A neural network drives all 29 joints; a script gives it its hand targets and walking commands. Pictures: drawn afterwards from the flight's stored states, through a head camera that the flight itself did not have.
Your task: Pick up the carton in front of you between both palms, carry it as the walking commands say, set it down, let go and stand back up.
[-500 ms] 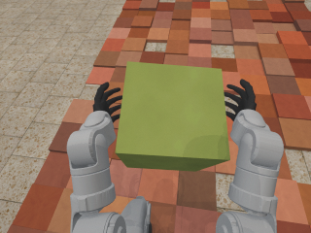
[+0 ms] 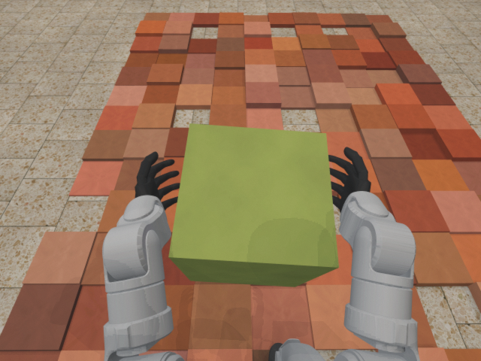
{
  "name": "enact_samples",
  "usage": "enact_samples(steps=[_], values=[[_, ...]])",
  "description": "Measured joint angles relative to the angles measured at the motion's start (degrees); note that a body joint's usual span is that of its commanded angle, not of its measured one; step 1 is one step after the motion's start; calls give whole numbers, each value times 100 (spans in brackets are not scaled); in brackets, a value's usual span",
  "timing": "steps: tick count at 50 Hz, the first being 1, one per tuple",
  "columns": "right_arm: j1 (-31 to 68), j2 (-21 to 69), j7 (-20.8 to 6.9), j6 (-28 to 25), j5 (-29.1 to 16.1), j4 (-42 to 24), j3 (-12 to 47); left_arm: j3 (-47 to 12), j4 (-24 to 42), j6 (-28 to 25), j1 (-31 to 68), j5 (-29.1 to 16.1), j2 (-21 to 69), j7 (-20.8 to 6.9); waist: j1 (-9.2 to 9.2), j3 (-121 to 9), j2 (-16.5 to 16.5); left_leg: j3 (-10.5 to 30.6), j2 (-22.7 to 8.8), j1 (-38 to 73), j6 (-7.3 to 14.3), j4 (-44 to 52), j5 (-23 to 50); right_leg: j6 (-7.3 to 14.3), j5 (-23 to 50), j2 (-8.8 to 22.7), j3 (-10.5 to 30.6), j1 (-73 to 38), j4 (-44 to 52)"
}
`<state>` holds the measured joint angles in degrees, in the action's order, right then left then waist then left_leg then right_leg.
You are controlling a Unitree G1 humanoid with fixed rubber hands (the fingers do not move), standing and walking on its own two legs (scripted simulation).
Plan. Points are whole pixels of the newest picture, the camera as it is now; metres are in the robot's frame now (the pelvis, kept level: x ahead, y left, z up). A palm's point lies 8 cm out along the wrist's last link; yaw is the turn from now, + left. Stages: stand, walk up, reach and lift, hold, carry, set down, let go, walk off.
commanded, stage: carry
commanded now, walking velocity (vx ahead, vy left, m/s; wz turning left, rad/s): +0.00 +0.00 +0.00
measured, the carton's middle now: (249, 216) +0.34 -0.01 +0.02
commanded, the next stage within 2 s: none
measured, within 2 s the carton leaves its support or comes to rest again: neither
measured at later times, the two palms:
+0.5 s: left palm (183, 132) +0.50 +0.12 +0.08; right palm (338, 126) +0.51 -0.19 +0.08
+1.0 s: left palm (166, 127) +0.51 +0.15 +0.08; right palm (321, 121) +0.52 -0.16 +0.08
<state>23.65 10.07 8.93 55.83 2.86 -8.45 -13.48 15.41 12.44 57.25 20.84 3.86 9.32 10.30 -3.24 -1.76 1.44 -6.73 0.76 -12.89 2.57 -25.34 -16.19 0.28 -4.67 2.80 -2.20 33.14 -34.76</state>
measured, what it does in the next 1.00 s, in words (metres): walks ahead: right foot 0.03 m lower, then left foot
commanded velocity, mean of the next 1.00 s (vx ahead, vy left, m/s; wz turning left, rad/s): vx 0.00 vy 0.00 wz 0.00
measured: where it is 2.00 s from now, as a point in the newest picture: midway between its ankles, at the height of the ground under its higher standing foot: outside the picture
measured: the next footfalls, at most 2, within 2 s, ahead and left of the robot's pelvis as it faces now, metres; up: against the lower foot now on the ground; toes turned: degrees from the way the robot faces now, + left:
right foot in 0.08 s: +0.20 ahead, -0.10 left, -0.03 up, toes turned -5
left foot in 0.26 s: +0.13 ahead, +0.09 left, -0.01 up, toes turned +4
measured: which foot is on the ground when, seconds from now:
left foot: down 0.00-0.10, up 0.12-0.24, down 0.26-1.00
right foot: up 0.00-0.06, down 0.08-1.00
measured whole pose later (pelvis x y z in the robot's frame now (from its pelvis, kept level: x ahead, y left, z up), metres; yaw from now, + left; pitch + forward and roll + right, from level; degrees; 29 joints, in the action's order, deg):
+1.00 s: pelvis +0.20 -0.01 -0.02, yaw +1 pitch +5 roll +0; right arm 23.7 8.9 9.8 55.7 6.2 -1.9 -15.5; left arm 14.8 4.3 58.2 22.8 4.6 9.7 10.7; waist 0.0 -6.1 0.6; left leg -3.1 1.0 -11.6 1.7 -33.8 -26.4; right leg 1.3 -11.5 0.6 -6.5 12.1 -22.3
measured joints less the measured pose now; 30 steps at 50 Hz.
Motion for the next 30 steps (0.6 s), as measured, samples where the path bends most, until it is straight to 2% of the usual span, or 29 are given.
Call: enact_samples(steps=[2,4,5,7,8,9,13,15,17,20,30], values=[[24,0,70,48,18,-62,57,-27,39,36,36,-74,-95,15,78,-69,43,3,4,141,-63,-371,-170,-9,610,-37,-79,-338,649],[103,-52,168,155,44,-162,84,-67,34,105,193,-142,-182,36,175,-149,86,11,-7,163,-92,-1127,-537,-4,1328,-50,-273,-830,1218],[186,-156,219,203,46,-176,97,-93,-18,106,313,-173,-191,58,246,-213,14,40,-87,39,-125,-1653,-837,150,942,-104,-338,-922,1112],[394,-439,313,284,-30,-90,96,-176,-147,153,567,-257,-198,142,363,-190,-225,385,-146,-381,-249,-2641,-1372,395,60,-278,-422,-856,658],[458,-532,352,346,-86,-54,86,-200,-182,227,653,-290,-201,181,374,-157,-271,501,-117,-578,-290,-2912,-1538,467,-155,-311,-446,-864,564],[509,-567,378,418,-145,-28,65,-189,-190,315,701,-304,-197,209,362,-127,-271,534,-93,-725,-318,-2952,-1618,418,-269,-310,-449,-921,576],[669,-445,369,611,-196,29,-102,33,-144,503,711,-236,-66,196,263,7,-241,442,-113,-946,-348,-1797,-1294,464,-564,-317,-440,-1163,778],[648,-332,320,601,-139,71,-143,121,-122,516,636,-173,-14,141,243,53,-160,373,-100,-777,-317,-1427,-555,453,-592,-302,-387,-1254,769],[564,-250,259,567,-47,127,-175,147,-174,509,548,-132,25,78,203,55,-113,362,-92,-563,-323,-1182,-578,506,-314,-286,-405,-1282,722],[458,-204,163,476,80,249,-225,127,-305,479,477,-41,79,4,179,-24,-53,381,-60,-367,-329,-915,-658,386,-289,-261,-408,-1378,772],[160,-141,35,61,249,383,-240,-5,-480,205,315,76,127,-63,313,-118,26,357,-58,-141,-255,-801,-703,371,-317,-263,-385,-1469,655]])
